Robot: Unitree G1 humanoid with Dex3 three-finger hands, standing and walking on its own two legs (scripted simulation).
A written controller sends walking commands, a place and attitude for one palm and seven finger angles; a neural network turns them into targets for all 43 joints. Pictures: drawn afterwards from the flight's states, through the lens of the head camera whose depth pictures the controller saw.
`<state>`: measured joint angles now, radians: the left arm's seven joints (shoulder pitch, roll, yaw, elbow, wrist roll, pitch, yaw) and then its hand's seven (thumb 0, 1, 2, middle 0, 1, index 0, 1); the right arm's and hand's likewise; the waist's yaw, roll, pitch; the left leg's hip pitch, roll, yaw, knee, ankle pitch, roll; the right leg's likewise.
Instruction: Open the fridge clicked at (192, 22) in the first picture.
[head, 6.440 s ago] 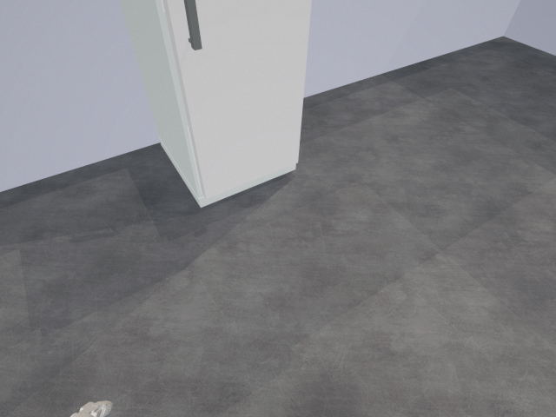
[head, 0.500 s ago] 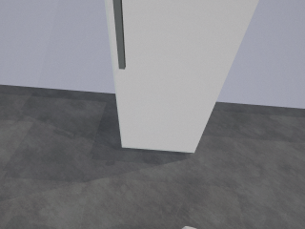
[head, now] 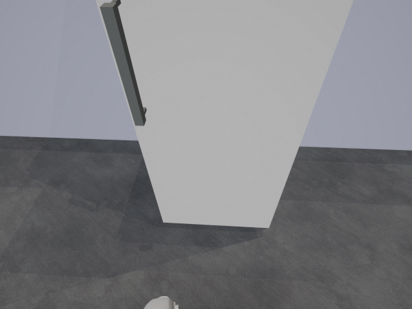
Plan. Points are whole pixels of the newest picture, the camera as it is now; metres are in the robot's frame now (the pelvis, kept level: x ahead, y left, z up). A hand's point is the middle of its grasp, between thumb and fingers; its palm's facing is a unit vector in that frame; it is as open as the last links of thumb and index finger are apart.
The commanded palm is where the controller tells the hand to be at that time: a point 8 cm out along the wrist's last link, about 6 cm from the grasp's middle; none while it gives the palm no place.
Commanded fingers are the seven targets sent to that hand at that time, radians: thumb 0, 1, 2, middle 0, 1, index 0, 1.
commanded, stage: take the last steps up to it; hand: left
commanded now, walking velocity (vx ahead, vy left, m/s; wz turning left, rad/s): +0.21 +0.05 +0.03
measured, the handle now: (130, 70) +0.60 +0.22 +0.17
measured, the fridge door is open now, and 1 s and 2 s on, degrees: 0 0 0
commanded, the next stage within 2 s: come to a stop and stand still in 0.12 s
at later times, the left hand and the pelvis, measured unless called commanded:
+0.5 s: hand out of the picture +0.13 +0.22 -0.19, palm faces +0.04 -0.98 -0.19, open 7.4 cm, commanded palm none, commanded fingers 0.00 0.90 0.90 -0.20 -0.30 -0.20 -0.30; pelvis +0.11 +0.05 -0.01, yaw -1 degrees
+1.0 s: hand out of the picture +0.12 +0.22 -0.18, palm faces +0.06 -0.98 -0.21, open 7.4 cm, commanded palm none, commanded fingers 0.00 0.90 0.90 -0.20 -0.30 -0.20 -0.30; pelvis +0.07 +0.03 -0.01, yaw -1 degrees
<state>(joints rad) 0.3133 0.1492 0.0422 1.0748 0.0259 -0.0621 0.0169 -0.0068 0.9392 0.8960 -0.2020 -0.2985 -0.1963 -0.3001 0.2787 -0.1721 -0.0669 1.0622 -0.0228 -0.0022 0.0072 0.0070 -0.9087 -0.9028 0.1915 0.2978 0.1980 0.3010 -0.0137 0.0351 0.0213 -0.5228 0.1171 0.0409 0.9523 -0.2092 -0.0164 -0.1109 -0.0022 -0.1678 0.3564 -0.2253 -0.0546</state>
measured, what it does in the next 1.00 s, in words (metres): steps on the spot: left foot, then right foot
